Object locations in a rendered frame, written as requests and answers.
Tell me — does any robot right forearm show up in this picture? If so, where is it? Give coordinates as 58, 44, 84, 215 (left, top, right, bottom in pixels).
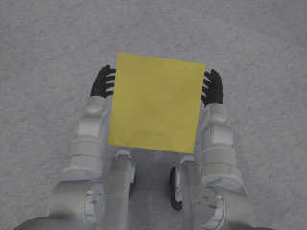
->
199, 103, 250, 201

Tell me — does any robot right hand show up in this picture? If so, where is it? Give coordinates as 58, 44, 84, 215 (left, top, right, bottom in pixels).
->
201, 69, 224, 108

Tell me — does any robot left upper arm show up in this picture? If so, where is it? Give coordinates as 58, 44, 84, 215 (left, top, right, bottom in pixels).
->
12, 179, 106, 230

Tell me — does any robot left thigh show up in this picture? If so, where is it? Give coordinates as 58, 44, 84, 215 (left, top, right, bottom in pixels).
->
89, 154, 136, 230

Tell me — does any robot right thigh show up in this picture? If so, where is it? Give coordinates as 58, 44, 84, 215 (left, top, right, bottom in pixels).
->
175, 160, 206, 230

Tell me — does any robot thigh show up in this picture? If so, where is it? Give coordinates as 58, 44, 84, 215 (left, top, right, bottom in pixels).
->
175, 160, 206, 230
89, 154, 136, 230

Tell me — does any robot right upper arm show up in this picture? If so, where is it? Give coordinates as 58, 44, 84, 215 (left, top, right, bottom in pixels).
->
194, 185, 276, 230

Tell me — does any robot left forearm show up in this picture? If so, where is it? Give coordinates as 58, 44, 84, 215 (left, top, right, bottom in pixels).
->
47, 95, 109, 216

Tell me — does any carton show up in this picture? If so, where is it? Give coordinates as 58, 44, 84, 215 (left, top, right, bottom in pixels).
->
107, 52, 206, 154

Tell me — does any robot left hand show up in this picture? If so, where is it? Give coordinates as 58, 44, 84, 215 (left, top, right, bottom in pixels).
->
90, 65, 116, 98

